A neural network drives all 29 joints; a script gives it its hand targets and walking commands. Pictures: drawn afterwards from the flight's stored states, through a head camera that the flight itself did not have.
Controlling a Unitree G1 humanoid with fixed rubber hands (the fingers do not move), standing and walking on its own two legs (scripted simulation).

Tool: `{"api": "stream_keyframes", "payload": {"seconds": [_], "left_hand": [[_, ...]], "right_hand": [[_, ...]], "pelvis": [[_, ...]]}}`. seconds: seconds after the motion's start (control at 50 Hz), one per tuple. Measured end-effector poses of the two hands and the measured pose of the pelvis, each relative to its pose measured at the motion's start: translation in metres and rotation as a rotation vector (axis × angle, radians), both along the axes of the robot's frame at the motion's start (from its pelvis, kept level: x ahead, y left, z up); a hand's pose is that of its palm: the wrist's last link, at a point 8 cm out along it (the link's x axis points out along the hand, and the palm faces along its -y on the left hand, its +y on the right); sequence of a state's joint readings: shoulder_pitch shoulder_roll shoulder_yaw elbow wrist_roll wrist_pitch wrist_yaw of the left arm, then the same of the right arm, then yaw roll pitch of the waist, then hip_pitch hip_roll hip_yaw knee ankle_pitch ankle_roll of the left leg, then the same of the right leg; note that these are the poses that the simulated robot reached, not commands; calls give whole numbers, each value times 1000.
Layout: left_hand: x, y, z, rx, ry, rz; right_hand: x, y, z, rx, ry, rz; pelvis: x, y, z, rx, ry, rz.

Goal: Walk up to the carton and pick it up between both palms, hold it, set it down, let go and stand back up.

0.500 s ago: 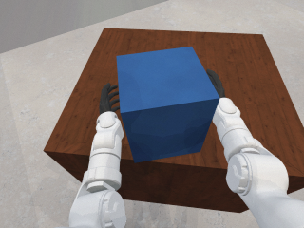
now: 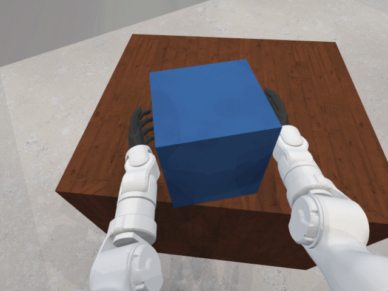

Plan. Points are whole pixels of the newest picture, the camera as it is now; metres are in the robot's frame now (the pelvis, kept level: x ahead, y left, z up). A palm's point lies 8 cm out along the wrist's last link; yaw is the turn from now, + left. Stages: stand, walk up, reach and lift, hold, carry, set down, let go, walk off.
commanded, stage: set down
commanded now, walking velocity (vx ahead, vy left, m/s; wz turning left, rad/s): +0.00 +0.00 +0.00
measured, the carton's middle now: (207, 137) +0.42 +0.02 +0.04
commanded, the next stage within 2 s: none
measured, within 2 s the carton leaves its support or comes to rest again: neither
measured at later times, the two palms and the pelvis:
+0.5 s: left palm (139, 146) +0.37 +0.16 +0.06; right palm (277, 124) +0.45 -0.13 +0.08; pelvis +0.00 +0.00 +0.00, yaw +0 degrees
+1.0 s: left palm (140, 146) +0.37 +0.16 +0.06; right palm (277, 125) +0.45 -0.13 +0.07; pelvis +0.00 +0.00 +0.00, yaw +0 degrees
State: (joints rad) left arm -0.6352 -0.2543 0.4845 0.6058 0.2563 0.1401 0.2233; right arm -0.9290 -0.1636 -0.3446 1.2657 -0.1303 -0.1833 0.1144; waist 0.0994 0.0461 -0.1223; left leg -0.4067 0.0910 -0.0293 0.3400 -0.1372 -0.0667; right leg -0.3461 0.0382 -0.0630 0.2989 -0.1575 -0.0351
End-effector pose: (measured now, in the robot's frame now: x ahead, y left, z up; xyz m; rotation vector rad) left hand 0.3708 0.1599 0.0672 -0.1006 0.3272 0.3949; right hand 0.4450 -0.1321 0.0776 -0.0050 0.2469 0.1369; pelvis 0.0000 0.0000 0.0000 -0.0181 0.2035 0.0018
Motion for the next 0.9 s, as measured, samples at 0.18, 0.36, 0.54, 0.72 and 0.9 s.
{"api": "stream_keyframes", "payload": {"seconds": [0.18, 0.36, 0.54, 0.72, 0.9], "left_hand": [[-1, 0, -1, -10, -9, 4], [-1, 0, -2, -22, -18, 10], [-1, 0, -4, -32, -27, 13], [1, -1, -4, -27, -33, 4], [1, -1, -5, -28, -40, 5]], "right_hand": [[0, 0, 0, -3, -3, 3], [0, 0, -1, 0, -4, 4], [1, 0, -1, 1, -6, 6], [1, -2, -4, 10, 1, 1], [1, -2, -5, 6, 0, 2]], "pelvis": [[0, 0, 0, 0, 0, 0], [0, 0, 0, 0, 0, -1], [-1, 0, 0, 0, 0, -2], [-1, 0, 0, 1, -1, -2], [-2, 0, 0, 1, -2, -4]]}}
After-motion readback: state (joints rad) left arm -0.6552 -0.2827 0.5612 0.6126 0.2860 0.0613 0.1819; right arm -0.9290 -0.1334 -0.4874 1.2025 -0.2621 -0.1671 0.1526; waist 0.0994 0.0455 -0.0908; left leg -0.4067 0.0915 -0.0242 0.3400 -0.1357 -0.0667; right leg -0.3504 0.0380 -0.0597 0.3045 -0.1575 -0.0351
